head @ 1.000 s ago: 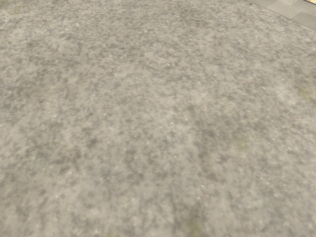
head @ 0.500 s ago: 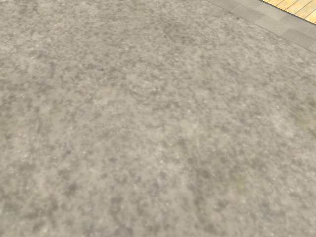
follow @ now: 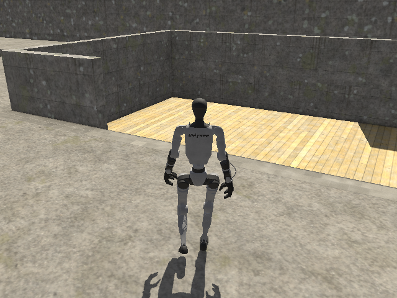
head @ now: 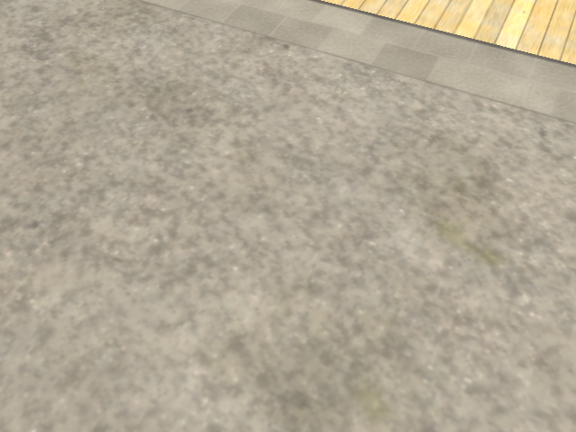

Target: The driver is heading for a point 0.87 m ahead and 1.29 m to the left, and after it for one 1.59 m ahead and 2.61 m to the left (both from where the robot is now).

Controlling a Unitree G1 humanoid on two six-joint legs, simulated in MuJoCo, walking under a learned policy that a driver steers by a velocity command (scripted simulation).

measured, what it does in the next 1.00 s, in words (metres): walks ahead, turning left: left foot, then right foot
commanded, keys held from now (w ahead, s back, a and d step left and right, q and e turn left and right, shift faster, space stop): w+q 1.00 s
